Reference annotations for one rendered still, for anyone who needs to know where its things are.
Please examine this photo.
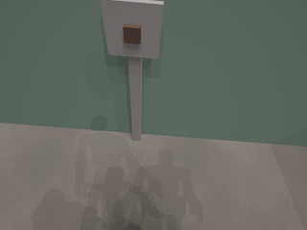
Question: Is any button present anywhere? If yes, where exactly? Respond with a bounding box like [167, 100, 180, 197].
[123, 24, 141, 44]

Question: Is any panel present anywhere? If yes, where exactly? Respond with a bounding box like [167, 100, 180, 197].
[100, 0, 164, 141]

